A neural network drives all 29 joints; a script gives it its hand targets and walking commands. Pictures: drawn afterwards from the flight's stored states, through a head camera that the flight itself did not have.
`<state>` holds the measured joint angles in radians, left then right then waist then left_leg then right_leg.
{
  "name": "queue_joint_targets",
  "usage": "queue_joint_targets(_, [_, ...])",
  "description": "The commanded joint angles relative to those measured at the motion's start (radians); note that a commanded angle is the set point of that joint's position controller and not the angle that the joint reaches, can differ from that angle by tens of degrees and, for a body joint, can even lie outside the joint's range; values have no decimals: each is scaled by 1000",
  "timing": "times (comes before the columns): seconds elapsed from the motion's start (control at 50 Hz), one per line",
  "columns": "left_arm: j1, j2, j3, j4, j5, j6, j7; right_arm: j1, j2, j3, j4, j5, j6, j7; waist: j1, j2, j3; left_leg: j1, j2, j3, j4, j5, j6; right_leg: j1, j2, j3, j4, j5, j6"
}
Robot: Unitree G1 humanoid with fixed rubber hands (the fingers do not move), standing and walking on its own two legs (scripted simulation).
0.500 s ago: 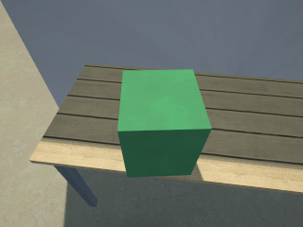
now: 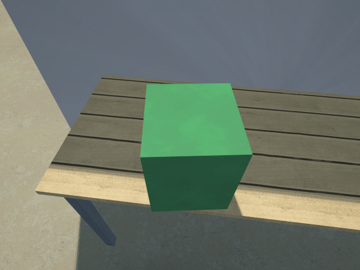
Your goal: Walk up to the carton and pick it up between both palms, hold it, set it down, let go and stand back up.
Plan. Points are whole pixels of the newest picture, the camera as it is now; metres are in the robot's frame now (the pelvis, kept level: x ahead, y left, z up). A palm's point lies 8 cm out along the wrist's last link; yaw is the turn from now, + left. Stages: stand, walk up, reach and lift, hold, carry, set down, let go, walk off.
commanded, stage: stand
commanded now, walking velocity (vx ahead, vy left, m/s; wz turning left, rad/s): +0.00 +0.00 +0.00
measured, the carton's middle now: (189, 150) +0.38 +0.00 +0.03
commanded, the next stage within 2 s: none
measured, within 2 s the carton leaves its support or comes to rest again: neither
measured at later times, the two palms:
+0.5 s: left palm out of the picture +0.00 +0.24 -0.14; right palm out of the picture +0.01 -0.24 -0.14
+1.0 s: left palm out of the picture -0.01 +0.24 -0.14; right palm out of the picture +0.01 -0.24 -0.14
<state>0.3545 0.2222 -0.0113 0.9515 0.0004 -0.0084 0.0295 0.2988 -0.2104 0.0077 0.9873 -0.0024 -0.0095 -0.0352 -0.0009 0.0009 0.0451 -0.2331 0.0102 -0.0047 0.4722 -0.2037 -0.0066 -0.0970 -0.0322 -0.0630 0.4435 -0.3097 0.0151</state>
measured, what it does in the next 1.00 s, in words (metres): stands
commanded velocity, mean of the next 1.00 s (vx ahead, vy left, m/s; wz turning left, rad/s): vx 0.00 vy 0.00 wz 0.00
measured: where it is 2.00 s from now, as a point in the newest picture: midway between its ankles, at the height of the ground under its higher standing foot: outside the picture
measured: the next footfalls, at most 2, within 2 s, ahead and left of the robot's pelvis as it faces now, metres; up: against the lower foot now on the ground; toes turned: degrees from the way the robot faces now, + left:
none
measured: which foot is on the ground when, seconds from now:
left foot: down 0.00-1.00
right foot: down 0.00-1.00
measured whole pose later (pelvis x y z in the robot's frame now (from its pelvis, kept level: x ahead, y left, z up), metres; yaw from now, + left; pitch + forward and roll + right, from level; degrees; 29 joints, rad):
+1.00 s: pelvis +0.00 +0.00 +0.00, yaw +0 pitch -2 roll +0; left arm 0.36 0.20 -0.01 1.00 0.00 -0.01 0.04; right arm 0.30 -0.19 0.01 1.03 0.00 -0.01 -0.04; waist 0.00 0.00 0.05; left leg -0.23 0.01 -0.01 0.46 -0.20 -0.01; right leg -0.09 -0.03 -0.07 0.43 -0.31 0.02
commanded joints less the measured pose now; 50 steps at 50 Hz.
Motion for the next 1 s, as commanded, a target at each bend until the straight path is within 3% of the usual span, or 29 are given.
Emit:
queue_joint_targets(0.0, [78, 116, 25, -22, 0, -8, 5, 59, -122, -23, -28, 0, -9, -5, 0, 6, 45, 16, 84, -85, -88, 150, 23, -87, -82, 79, -118, 114, -28])
queue_joint_targets(0.98, [91, 90, 20, 30, -1, -8, 11, 64, -96, -17, 20, 1, -10, -11, 1, 5, 51, 18, 85, -84, -94, 164, 19, -75, -86, 72, -124, 126, -25])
